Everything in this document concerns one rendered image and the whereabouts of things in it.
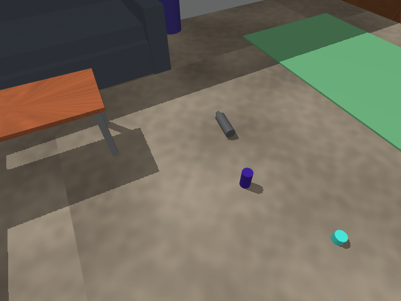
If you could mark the coffee table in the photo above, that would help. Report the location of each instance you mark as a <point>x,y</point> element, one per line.
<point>35,106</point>

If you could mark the sofa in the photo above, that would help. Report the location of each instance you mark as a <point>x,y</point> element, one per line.
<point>120,40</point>

